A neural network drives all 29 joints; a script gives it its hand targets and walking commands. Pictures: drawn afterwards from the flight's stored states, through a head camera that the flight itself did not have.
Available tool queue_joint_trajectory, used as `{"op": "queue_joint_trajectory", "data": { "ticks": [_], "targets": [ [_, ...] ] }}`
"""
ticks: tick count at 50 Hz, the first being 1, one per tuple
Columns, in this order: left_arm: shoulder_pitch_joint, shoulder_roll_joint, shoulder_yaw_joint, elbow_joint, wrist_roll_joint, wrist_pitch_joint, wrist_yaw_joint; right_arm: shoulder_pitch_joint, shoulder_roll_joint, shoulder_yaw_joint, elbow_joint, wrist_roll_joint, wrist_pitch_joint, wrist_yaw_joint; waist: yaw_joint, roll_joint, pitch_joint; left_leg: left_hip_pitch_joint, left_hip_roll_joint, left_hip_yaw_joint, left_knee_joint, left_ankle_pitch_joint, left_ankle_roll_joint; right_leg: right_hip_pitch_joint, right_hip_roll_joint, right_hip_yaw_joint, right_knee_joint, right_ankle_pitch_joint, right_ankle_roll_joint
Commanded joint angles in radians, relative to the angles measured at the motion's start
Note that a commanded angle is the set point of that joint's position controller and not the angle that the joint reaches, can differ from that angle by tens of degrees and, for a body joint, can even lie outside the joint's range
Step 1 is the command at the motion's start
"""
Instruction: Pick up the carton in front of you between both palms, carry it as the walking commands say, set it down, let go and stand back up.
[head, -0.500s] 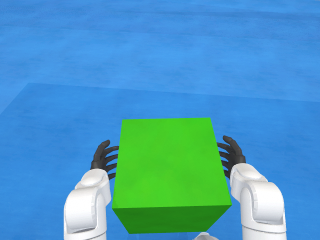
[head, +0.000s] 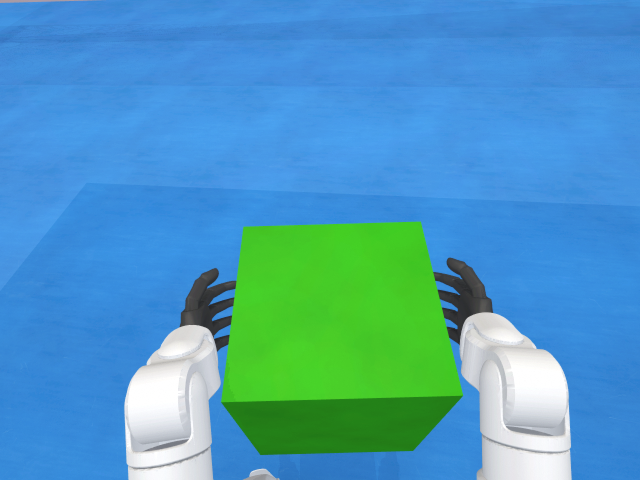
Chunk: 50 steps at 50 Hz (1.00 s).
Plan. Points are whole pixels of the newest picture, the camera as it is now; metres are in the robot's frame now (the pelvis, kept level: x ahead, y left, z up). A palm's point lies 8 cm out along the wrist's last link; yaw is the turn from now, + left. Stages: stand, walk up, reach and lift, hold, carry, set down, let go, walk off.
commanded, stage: carry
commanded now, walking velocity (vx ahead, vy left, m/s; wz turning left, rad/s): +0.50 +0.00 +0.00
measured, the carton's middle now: (334, 347) +0.29 +0.00 +0.01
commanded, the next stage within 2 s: none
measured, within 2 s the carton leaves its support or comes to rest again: neither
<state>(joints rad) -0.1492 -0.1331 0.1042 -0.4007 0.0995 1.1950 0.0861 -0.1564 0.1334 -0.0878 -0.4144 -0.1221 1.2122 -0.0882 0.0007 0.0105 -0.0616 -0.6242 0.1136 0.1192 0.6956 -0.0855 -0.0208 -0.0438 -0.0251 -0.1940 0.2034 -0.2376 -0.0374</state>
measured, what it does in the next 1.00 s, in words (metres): walks ahead: left foot, then right foot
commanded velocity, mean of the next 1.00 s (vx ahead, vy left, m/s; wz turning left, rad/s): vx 0.50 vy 0.00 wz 0.00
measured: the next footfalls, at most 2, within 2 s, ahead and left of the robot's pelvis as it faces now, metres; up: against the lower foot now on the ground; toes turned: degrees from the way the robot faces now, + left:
left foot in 0.14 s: +0.30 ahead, +0.12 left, +0.00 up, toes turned +10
right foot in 0.64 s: +0.64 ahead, -0.10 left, +0.00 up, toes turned -11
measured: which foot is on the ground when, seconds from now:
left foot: up 0.00-0.12, down 0.14-0.64, up 0.66-1.00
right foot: down 0.00-0.18, up 0.20-0.62, down 0.64-1.00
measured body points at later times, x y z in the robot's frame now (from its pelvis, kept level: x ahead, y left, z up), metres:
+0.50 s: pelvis +0.34 +0.03 +0.00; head +0.36 +0.05 +0.45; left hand +0.62 +0.18 +0.06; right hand +0.61 -0.13 +0.07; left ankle +0.26 +0.12 -0.75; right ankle +0.45 -0.12 -0.70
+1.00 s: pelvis +0.68 -0.02 +0.00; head +0.69 -0.04 +0.45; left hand +0.96 +0.13 +0.09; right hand +0.96 -0.18 +0.08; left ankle +0.79 +0.14 -0.69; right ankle +0.60 -0.09 -0.75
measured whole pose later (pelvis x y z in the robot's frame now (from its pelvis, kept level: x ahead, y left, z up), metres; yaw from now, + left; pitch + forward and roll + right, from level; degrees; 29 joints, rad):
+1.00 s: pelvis +0.68 -0.02 +0.00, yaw +0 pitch +4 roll +2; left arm -0.15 -0.13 0.11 -0.40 0.10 1.20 0.08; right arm -0.16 0.13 -0.09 -0.41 -0.12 1.21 -0.09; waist 0.00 0.01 -0.06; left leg -0.63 0.11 0.11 0.75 -0.10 -0.02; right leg -0.06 -0.03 -0.19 0.21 -0.23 -0.04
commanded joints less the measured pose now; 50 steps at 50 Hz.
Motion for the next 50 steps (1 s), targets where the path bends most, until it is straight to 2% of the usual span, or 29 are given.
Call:
{"op": "queue_joint_trajectory", "data": {
  "ticks": [1, 3, 5, 6, 7, 8, 9, 10, 11, 12, 13, 14, 15, 22, 28, 30, 31, 32, 33, 34, 35, 36, 37, 38, 39, 40, 43, 45, 50],
  "targets": [
    [-0.376, -0.860, -0.680, -0.012, -0.384, 0.023, -0.269, -0.400, 0.889, 0.719, -0.010, 0.399, 0.008, 0.237, 0.017, -0.148, -0.139, -0.008, -0.038, 0.067, -0.130, 0.069, 0.010, 0.174, -0.206, 0.073, -0.029, 0.443, -0.081],
    [-0.382, -0.863, -0.680, 0.001, -0.374, 0.025, -0.266, -0.413, 0.885, 0.718, 0.000, 0.406, 0.013, 0.247, 0.017, -0.168, -0.101, 0.043, -0.051, 0.083, -0.194, 0.093, 0.027, 0.181, -0.210, 0.056, -0.022, 0.507, -0.060],
    [-0.393, -0.868, -0.684, 0.010, -0.371, 0.022, -0.265, -0.423, 0.888, 0.712, 0.013, 0.414, 0.013, 0.256, 0.011, -0.183, -0.121, 0.171, -0.072, 0.112, -0.225, 0.073, 0.044, 0.193, -0.211, 0.019, 0.068, 0.670, -0.034],
    [-0.397, -0.873, -0.690, 0.013, -0.375, 0.022, -0.265, -0.411, 0.893, 0.704, 0.028, 0.415, 0.012, 0.259, -0.002, -0.169, -0.161, 0.306, -0.105, 0.147, -0.259, 0.048, 0.047, 0.167, -0.193, -0.024, 0.188, 0.725, -0.013],
    [-0.406, -0.875, -0.696, 0.013, -0.376, 0.021, -0.266, -0.393, 0.897, 0.695, 0.048, 0.410, 0.008, 0.263, -0.021, -0.119, -0.226, 0.502, -0.126, 0.162, -0.282, -0.006, 0.047, 0.087, -0.151, -0.056, 0.376, 0.679, 0.006],
    [-0.416, -0.869, -0.699, 0.012, -0.375, 0.019, -0.268, -0.380, 0.903, 0.690, 0.056, 0.405, 0.006, 0.267, -0.041, -0.009, -0.299, 0.694, 0.027, -0.042, -0.308, -0.113, 0.064, -0.075, -0.126, -0.045, 0.620, 0.425, 0.032],
    [-0.445, -0.886, -0.720, -0.014, -0.389, 0.022, -0.268, -0.388, 0.906, 0.680, 0.089, 0.398, -0.011, 0.272, -0.031, 0.296, -0.401, 0.946, 0.289, -0.534, -0.399, -0.223, 0.227, -0.428, 0.005, 0.018, 0.916, 0.072, 0.074],
    [-0.454, -0.903, -0.728, -0.007, -0.390, 0.012, -0.271, -0.377, 0.944, 0.687, 0.092, 0.412, -0.019, 0.275, -0.026, 0.281, -0.360, 0.927, 0.310, -0.615, -0.485, -0.047, 0.242, -0.559, 0.037, 0.143, 1.059, -0.219, 0.063],
    [-0.461, -0.943, -0.736, 0.002, -0.398, -0.003, -0.272, -0.399, 0.971, 0.690, 0.065, 0.422, -0.030, 0.278, -0.028, 0.202, -0.347, 0.900, 0.284, -0.475, -0.437, 0.117, 0.228, -0.590, -0.025, 0.195, 1.122, -0.199, 0.033],
    [-0.464, -0.966, -0.742, -0.002, -0.399, -0.018, -0.272, -0.406, 1.000, 0.695, 0.060, 0.423, -0.041, 0.280, -0.025, 0.090, -0.350, 0.853, 0.254, -0.369, -0.405, 0.246, 0.199, -0.586, -0.062, 0.203, 1.087, -0.153, 0.019],
    [-0.462, -0.993, -0.751, -0.006, -0.405, -0.030, -0.271, -0.426, 1.017, 0.703, 0.041, 0.429, -0.053, 0.281, -0.019, 0.045, -0.332, 0.800, 0.237, -0.297, -0.410, 0.271, 0.170, -0.577, -0.089, 0.202, 1.018, -0.103, 0.016],
    [-0.452, -1.012, -0.758, -0.003, -0.406, -0.040, -0.269, -0.429, 1.029, 0.708, 0.029, 0.434, -0.062, 0.281, -0.013, 0.054, -0.337, 0.752, 0.215, -0.237, -0.439, 0.203, 0.141, -0.542, -0.103, 0.195, 0.962, -0.061, 0.020],
    [-0.436, -1.022, -0.763, -0.004, -0.404, -0.050, -0.265, -0.418, 1.030, 0.709, 0.020, 0.435, -0.068, 0.282, -0.013, 0.081, -0.337, 0.732, 0.201, -0.201, -0.459, 0.173, 0.136, -0.528, -0.093, 0.171, 0.925, -0.034, 0.027],
    [-0.366, -0.979, -0.779, -0.046, -0.381, -0.069, -0.240, -0.340, 0.955, 0.715, -0.015, 0.431, -0.077, 0.292, -0.015, 0.129, -0.218, 0.750, 0.146, -0.047, -0.524, 0.192, 0.152, -0.631, -0.087, 0.070, 0.574, 0.112, 0.066],
    [-0.387, -0.861, -0.758, -0.097, -0.400, -0.009, -0.238, -0.344, 0.838, 0.693, -0.057, 0.413, -0.030, 0.263, -0.019, 0.147, -0.104, 0.756, 0.132, 0.027, -0.525, 0.319, 0.119, -0.517, -0.043, 0.003, 0.298, 0.258, 0.028],
    [-0.388, -0.833, -0.740, -0.084, -0.404, 0.013, -0.242, -0.355, 0.812, 0.686, -0.058, 0.405, -0.010, 0.258, -0.013, 0.154, -0.128, 0.772, 0.130, 0.064, -0.420, 0.484, 0.091, -0.389, -0.017, -0.025, 0.270, 0.233, 0.010],
    [-0.377, -0.824, -0.728, -0.068, -0.403, 0.021, -0.243, -0.367, 0.803, 0.685, -0.060, 0.404, 0.000, 0.255, 0.003, 0.141, -0.163, 0.740, 0.107, 0.110, -0.293, 0.540, 0.067, -0.255, 0.022, -0.068, 0.238, 0.201, 0.011],
    [-0.373, -0.815, -0.713, -0.054, -0.400, 0.028, -0.244, -0.382, 0.792, 0.686, -0.061, 0.404, 0.010, 0.254, 0.019, 0.088, -0.220, 0.659, 0.063, 0.136, -0.106, 0.492, 0.042, -0.075, 0.040, -0.081, 0.224, 0.137, 0.016],
    [-0.377, -0.803, -0.699, -0.049, -0.392, 0.036, -0.246, -0.409, 0.779, 0.687, -0.062, 0.407, 0.019, 0.254, 0.033, -0.036, -0.284, 0.481, 0.025, 0.127, 0.129, 0.257, 0.019, 0.098, -0.126, 0.149, 0.177, 0.001, -0.002],
    [-0.394, -0.806, -0.685, -0.013, -0.388, 0.032, -0.251, -0.438, 0.790, 0.699, -0.084, 0.416, 0.032, 0.252, 0.027, -0.340, -0.361, 0.152, -0.105, 0.057, 0.426, -0.148, -0.020, 0.332, -0.367, 0.620, 0.074, -0.090, -0.156],
    [-0.373, -0.835, -0.682, 0.001, -0.394, 0.033, -0.253, -0.441, 0.801, 0.703, -0.052, 0.414, 0.033, 0.256, 0.022, -0.307, -0.328, 0.040, -0.119, -0.067, 0.573, -0.380, 0.004, 0.311, -0.389, 0.685, -0.004, 0.130, -0.181],
    [-0.397, -0.864, -0.686, -0.015, -0.399, 0.029, -0.255, -0.446, 0.841, 0.705, -0.034, 0.419, 0.024, 0.259, 0.021, -0.229, -0.329, 0.003, -0.065, -0.124, 0.631, -0.363, 0.038, 0.290, -0.370, 0.553, 0.057, 0.302, -0.165],
    [-0.418, -0.900, -0.694, -0.022, -0.403, 0.022, -0.257, -0.463, 0.879, 0.708, -0.031, 0.423, 0.013, 0.262, 0.019, -0.112, -0.334, 0.003, -0.023, -0.137, 0.588, -0.299, 0.052, 0.247, -0.342, 0.449, 0.087, 0.418, -0.135],
    [-0.447, -0.926, -0.701, -0.034, -0.406, 0.014, -0.259, -0.474, 0.908, 0.713, -0.026, 0.426, 0.004, 0.262, 0.014, -0.054, -0.323, 0.018, 0.005, -0.132, 0.515, -0.250, 0.053, 0.193, -0.320, 0.375, 0.084, 0.451, -0.105],
    [-0.469, -0.943, -0.707, -0.049, -0.415, 0.007, -0.260, -0.480, 0.933, 0.721, -0.028, 0.429, -0.004, 0.261, 0.012, -0.071, -0.326, 0.045, 0.014, -0.120, 0.458, -0.209, 0.047, 0.158, -0.298, 0.320, 0.060, 0.400, -0.077],
    [-0.474, -0.951, -0.709, -0.059, -0.421, 0.003, -0.263, -0.475, 0.947, 0.724, -0.032, 0.427, -0.012, 0.256, 0.012, -0.100, -0.335, 0.058, 0.005, -0.096, 0.429, -0.180, 0.041, 0.144, -0.287, 0.284, 0.041, 0.369, -0.071],
    [-0.461, -0.933, -0.708, -0.083, -0.432, 0.000, -0.271, -0.446, 0.953, 0.729, -0.047, 0.409, -0.026, 0.235, 0.009, -0.137, -0.303, 0.008, -0.004, -0.052, 0.304, -0.121, 0.016, 0.138, -0.265, 0.219, -0.013, 0.295, -0.087],
    [-0.443, -0.908, -0.705, -0.081, -0.431, 0.006, -0.272, -0.435, 0.934, 0.726, -0.053, 0.400, -0.021, 0.225, 0.007, -0.151, -0.267, -0.045, 0.002, -0.027, 0.214, -0.072, 0.000, 0.159, -0.258, 0.188, -0.035, 0.297, -0.100],
    [-0.372, -0.873, -0.681, -0.006, -0.390, 0.021, -0.276, -0.388, 0.906, 0.720, 0.001, 0.393, 0.003, 0.232, 0.014, -0.144, -0.163, -0.047, -0.018, 0.037, -0.049, 0.041, -0.005, 0.177, -0.211, 0.099, -0.038, 0.402, -0.090]
  ]
}}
